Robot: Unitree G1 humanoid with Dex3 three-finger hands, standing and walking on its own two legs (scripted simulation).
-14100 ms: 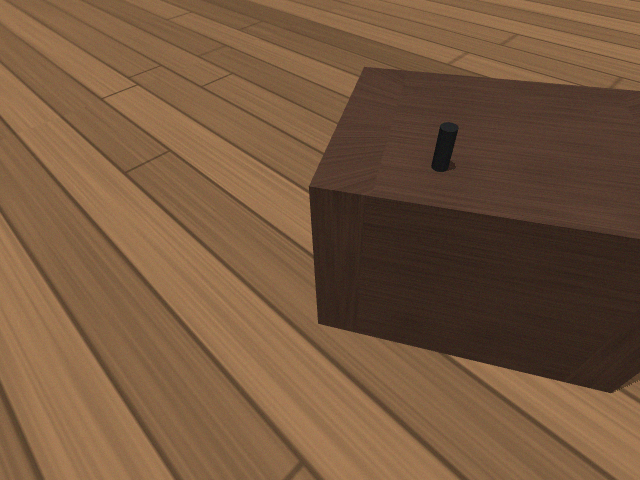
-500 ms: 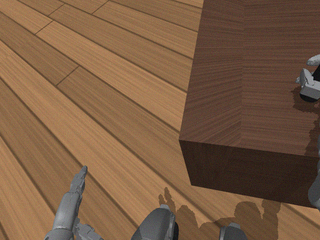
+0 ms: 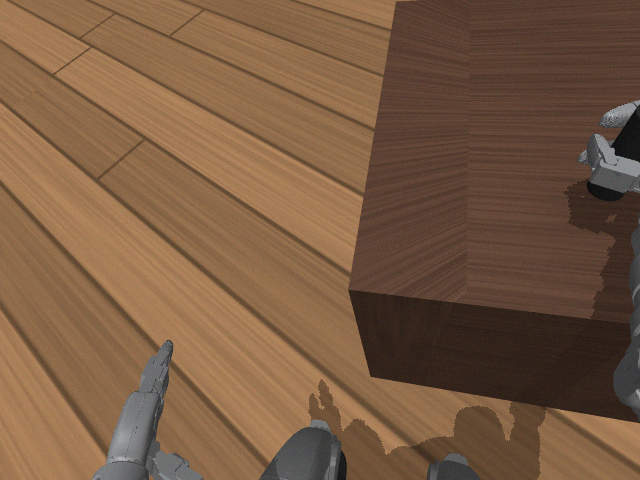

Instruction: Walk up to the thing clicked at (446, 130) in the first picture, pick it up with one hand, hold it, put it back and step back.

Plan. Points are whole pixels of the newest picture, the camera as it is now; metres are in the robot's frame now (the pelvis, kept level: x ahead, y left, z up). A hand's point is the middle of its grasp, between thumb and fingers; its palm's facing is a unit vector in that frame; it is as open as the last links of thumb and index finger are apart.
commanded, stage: settle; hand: right
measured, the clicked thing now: (629, 155) +0.52 -0.24 +0.06
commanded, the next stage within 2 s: lift in 0.04 s
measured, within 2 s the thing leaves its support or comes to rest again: neither
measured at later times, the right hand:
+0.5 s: hand (625, 141) +0.51 -0.21 +0.10, palm faces +0.17 +0.99 +0.01, open 5.1 cm
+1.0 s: hand out of the picture +0.41 -0.19 +0.17, palm faces +0.16 +0.99 +0.01, open 5.1 cm
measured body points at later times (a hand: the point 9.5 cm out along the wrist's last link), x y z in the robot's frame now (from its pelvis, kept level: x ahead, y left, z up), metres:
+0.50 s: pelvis +0.01 +0.00 +0.02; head +0.10 -0.03 +0.46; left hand +0.15 +0.28 +0.00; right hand +0.49 -0.26 +0.11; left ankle +0.03 +0.13 -0.66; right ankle +0.00 -0.11 -0.66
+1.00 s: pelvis +0.01 +0.01 +0.05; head +0.04 +0.01 +0.50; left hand +0.17 +0.27 -0.01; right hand +0.40 -0.24 +0.17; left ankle +0.03 +0.13 -0.66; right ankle +0.00 -0.11 -0.66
